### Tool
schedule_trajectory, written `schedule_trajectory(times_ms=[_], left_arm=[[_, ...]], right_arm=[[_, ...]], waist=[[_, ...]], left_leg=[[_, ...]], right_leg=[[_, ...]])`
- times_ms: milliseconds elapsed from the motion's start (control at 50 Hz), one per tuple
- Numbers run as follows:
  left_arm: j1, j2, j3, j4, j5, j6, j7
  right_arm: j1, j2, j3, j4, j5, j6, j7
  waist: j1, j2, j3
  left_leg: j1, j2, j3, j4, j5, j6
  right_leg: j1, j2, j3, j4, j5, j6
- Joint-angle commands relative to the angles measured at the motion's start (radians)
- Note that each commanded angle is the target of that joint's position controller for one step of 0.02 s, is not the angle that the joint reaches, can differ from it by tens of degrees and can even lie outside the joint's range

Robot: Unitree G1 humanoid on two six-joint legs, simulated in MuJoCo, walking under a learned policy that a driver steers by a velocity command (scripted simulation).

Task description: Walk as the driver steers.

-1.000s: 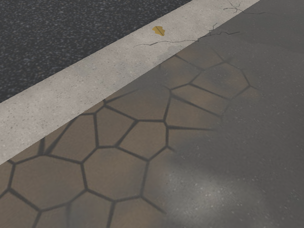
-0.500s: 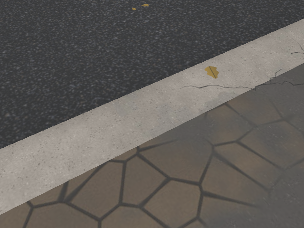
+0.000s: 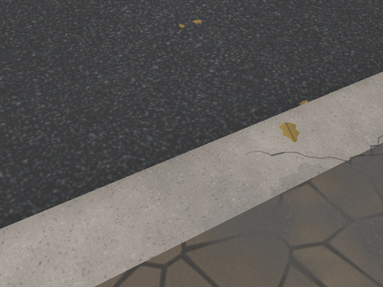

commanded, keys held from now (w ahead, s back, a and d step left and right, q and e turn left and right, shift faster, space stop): w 0.90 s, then w+e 0.06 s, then e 0.04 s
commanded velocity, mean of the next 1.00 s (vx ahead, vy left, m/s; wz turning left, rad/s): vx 0.50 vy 0.00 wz -0.01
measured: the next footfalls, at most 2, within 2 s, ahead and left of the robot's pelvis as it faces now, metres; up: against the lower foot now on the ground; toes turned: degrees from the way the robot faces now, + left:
right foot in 0.40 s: +0.39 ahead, -0.15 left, +0.00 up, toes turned -2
left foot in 0.94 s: +0.69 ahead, +0.09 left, +0.00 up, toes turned +2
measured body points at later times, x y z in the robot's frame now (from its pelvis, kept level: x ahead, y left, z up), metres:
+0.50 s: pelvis +0.27 -0.06 -0.01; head +0.30 -0.07 +0.44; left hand +0.44 +0.20 -0.11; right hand +0.30 -0.34 -0.14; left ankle +0.13 +0.08 -0.65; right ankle +0.35 -0.15 -0.74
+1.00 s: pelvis +0.55 -0.01 -0.01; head +0.59 +0.00 +0.43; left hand +0.53 +0.26 -0.16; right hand +0.75 -0.26 -0.10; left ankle +0.65 +0.08 -0.74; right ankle +0.37 -0.15 -0.68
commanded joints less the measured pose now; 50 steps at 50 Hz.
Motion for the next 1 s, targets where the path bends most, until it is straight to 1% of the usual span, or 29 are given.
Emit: schedule_trajectory(times_ms=[20,60,120,200,280,340,360,380,400,420,440,460,480,500,520,540,560,600,640,720,780,820,860,900,920,940,960,980,1000], left_arm=[[0.0,0.084,0.026,-0.067,0.005,-0.004,0.003],[-0.014,0.061,0.022,-0.072,0.011,0.014,0.006],[-0.117,0.053,0.02,-0.107,0.021,0.017,0.006],[-0.253,0.031,0.008,-0.142,0.017,0.004,-0.007],[-0.356,0.04,0.005,-0.186,0.007,-0.004,-0.025],[-0.346,0.066,0.012,-0.198,0.006,-0.011,-0.037],[-0.301,0.083,0.02,-0.188,0.007,-0.013,-0.037],[-0.192,0.112,0.039,-0.155,0.01,-0.014,-0.033],[-0.023,0.167,0.064,-0.108,0.015,-0.014,-0.024],[0.107,0.271,0.089,-0.09,0.029,-0.007,-0.016],[0.148,0.229,0.079,-0.071,0.009,0.001,-0.019],[0.091,0.17,0.057,-0.081,0.003,0.0,-0.02],[0.014,0.138,0.048,-0.099,0.009,0.001,-0.018],[-0.052,0.109,0.039,-0.107,0.017,0.0,-0.019],[-0.091,0.081,0.031,-0.113,0.028,-0.006,-0.02],[-0.109,0.07,0.029,-0.113,0.033,-0.009,-0.022],[-0.108,0.072,0.03,-0.107,0.031,-0.014,-0.023],[-0.087,0.096,0.037,-0.089,0.027,-0.023,-0.017],[-0.055,0.114,0.043,-0.071,0.025,-0.022,-0.007],[0.004,0.126,0.044,-0.044,0.015,-0.012,0.008],[0.068,0.136,0.045,-0.013,0.005,-0.003,0.011],[0.098,0.135,0.046,0.005,0.005,0.011,0.013],[0.102,0.144,0.051,0.016,0.002,0.023,0.019],[0.084,0.156,0.056,0.018,0.0,0.033,0.024],[0.07,0.153,0.054,0.018,-0.003,0.04,0.024],[0.068,0.126,0.042,0.009,0.003,0.043,0.025],[0.142,0.035,0.014,-0.015,0.022,0.032,0.021],[0.2,-0.011,-0.004,0.002,0.01,0.013,0.016],[0.132,0.11,0.032,-0.003,-0.018,0.001,0.015]], right_arm=[[0.053,-0.104,-0.031,-0.028,-0.007,-0.018,0.003],[0.06,-0.119,-0.036,-0.01,0.0,-0.029,0.002],[0.102,-0.143,-0.043,0.021,0.001,-0.027,-0.011],[0.158,-0.165,-0.047,0.058,0.009,-0.017,-0.023],[0.228,-0.177,-0.051,0.107,0.019,-0.002,-0.028],[0.226,-0.191,-0.058,0.126,0.023,0.014,-0.035],[0.212,-0.198,-0.06,0.126,0.024,0.019,-0.037],[0.195,-0.191,-0.056,0.125,0.023,0.025,-0.039],[0.201,-0.16,-0.042,0.115,0.013,0.028,-0.043],[0.304,-0.071,-0.012,0.09,-0.001,0.013,-0.036],[0.313,-0.048,-0.003,0.106,0.007,-0.007,-0.032],[0.227,-0.148,-0.03,0.087,0.035,-0.023,-0.026],[0.144,-0.158,-0.031,0.061,0.046,-0.029,-0.026],[0.103,-0.149,-0.032,0.053,0.034,-0.028,-0.03],[0.106,-0.141,-0.038,0.056,0.021,-0.019,-0.034],[0.131,-0.121,-0.037,0.065,0.017,-0.008,-0.035],[0.149,-0.098,-0.034,0.074,0.017,0.002,-0.036],[0.123,-0.085,-0.032,0.065,0.011,0.014,-0.039],[0.052,-0.085,-0.032,0.042,0.006,0.014,-0.04],[-0.075,-0.052,-0.019,0.014,0.007,0.002,-0.026],[-0.17,-0.046,-0.012,-0.016,0.017,-0.003,-0.011],[-0.217,-0.049,-0.01,-0.039,0.02,-0.005,0.002],[-0.23,-0.062,-0.013,-0.055,0.019,-0.01,0.013],[-0.165,-0.094,-0.026,-0.044,0.017,-0.013,0.017],[-0.062,-0.119,-0.043,-0.017,0.012,-0.015,0.014],[0.114,-0.171,-0.068,0.032,0.004,-0.016,0.005],[0.259,-0.262,-0.091,0.054,-0.013,-0.014,-0.005],[0.274,-0.238,-0.08,0.062,-0.001,-0.005,-0.004],[0.225,-0.172,-0.059,0.053,0.0,-0.002,-0.006]], waist=[[-0.013,0.108,-0.067],[0.001,0.101,-0.043],[-0.019,0.076,-0.005],[-0.066,0.073,0.024],[-0.096,0.075,0.047],[-0.069,0.095,0.032],[-0.04,0.108,0.004],[0.02,0.104,-0.06],[0.084,0.075,-0.182],[0.073,-0.119,-0.35],[0.083,-0.244,-0.431],[0.091,-0.158,-0.291],[0.071,-0.105,-0.174],[0.041,-0.048,-0.088],[0.006,-0.063,-0.057],[-0.018,-0.078,-0.048],[-0.03,-0.076,-0.047],[-0.037,-0.056,-0.025],[-0.022,-0.033,-0.004],[0.018,-0.033,0.021],[0.054,-0.029,0.044],[0.063,-0.032,0.059],[0.05,-0.043,0.056],[0.003,-0.067,0.015],[-0.058,-0.062,-0.043],[-0.131,-0.035,-0.162],[-0.138,0.137,-0.334],[-0.125,0.314,-0.441],[-0.137,0.208,-0.32]], left_leg=[[0.234,0.264,-0.321,-0.28,0.129,0.182],[0.185,0.256,-0.262,-0.317,0.172,0.194],[0.188,0.244,-0.201,-0.346,0.193,0.19],[0.193,0.21,-0.119,-0.352,0.176,0.151],[0.308,0.259,-0.127,-0.308,0.173,0.142],[0.397,0.297,-0.141,-0.237,0.272,0.117],[0.407,0.291,-0.132,-0.182,0.391,0.105],[0.393,0.252,-0.098,-0.055,0.54,0.083],[0.286,0.197,-0.054,0.158,0.505,0.051],[-0.087,0.074,-0.002,0.545,0.152,-0.021],[-0.301,-0.029,-0.102,0.754,-0.418,-0.046],[-0.41,0.035,-0.165,0.837,-0.402,-0.026],[-0.432,0.087,-0.134,0.817,-0.314,-0.011],[-0.403,0.127,-0.111,0.756,-0.234,-0.013],[-0.341,0.16,-0.12,0.693,-0.177,-0.014],[-0.283,0.172,-0.121,0.667,-0.144,-0.018],[-0.257,0.176,-0.116,0.645,-0.127,-0.024],[-0.283,0.183,-0.108,0.582,-0.064,-0.044],[-0.337,0.187,-0.107,0.477,0.039,-0.062],[-0.305,0.154,-0.069,0.235,0.241,-0.067],[-0.294,0.129,-0.052,0.131,0.27,-0.062],[-0.322,0.119,-0.055,0.086,0.231,-0.047],[-0.318,0.11,-0.058,0.054,0.162,-0.021],[-0.207,0.078,-0.033,0.035,0.088,0.007],[-0.049,0.048,-0.005,0.006,0.095,0.029],[0.225,0.075,-0.031,0.034,0.138,0.064],[0.628,0.333,-0.364,0.054,0.121,0.171],[0.754,0.477,-0.713,-0.096,0.069,0.262],[0.643,0.448,-0.617,-0.117,0.117,0.221]], right_leg=[[-0.231,-0.099,0.047,-0.005,0.1,0.01],[-0.237,-0.104,0.036,-0.061,0.142,0.028],[-0.301,-0.108,0.034,-0.222,0.294,0.05],[-0.245,-0.067,-0.002,-0.462,0.483,0.047],[-0.258,-0.043,-0.003,-0.569,0.46,0.026],[-0.218,-0.026,-0.01,-0.615,0.352,-0.013],[-0.141,-0.003,-0.033,-0.628,0.321,-0.029],[0.015,0.03,-0.064,-0.654,0.324,-0.053],[0.275,-0.011,-0.025,-0.622,0.364,-0.093],[0.689,-0.268,0.352,-0.61,0.315,-0.233],[0.797,-0.355,0.692,-0.785,0.125,-0.307],[0.698,-0.323,0.615,-0.827,-0.003,-0.256],[0.555,-0.289,0.488,-0.848,0.008,-0.218],[0.406,-0.251,0.388,-0.883,0.081,-0.206],[0.307,-0.218,0.322,-0.911,0.152,-0.191],[0.247,-0.195,0.278,-0.94,0.196,-0.187],[0.215,-0.187,0.245,-0.964,0.236,-0.195],[0.193,-0.185,0.189,-0.998,0.321,-0.211],[0.215,-0.18,0.146,-1.012,0.39,-0.21],[0.236,-0.136,0.048,-1.014,0.428,-0.169],[0.296,-0.157,0.042,-1.0,0.402,-0.167],[0.372,-0.189,0.051,-0.967,0.419,-0.164],[0.434,-0.22,0.062,-0.92,0.485,-0.152],[0.463,-0.225,0.057,-0.837,0.661,-0.132],[0.44,-0.191,0.038,-0.712,0.808,-0.112],[0.324,-0.132,0.006,-0.505,0.783,-0.081],[-0.02,-0.012,-0.045,-0.125,0.411,-0.019],[-0.24,0.106,0.038,0.117,-0.193,0.015],[-0.313,0.055,0.122,0.211,-0.191,0.013]])
Keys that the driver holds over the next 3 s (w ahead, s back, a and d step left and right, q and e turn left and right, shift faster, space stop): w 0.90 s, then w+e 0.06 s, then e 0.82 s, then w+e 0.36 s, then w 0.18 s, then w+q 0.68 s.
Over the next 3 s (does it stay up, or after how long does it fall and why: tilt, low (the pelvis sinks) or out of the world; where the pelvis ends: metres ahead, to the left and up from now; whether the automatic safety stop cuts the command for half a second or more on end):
stays up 1.06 -0.36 -0.01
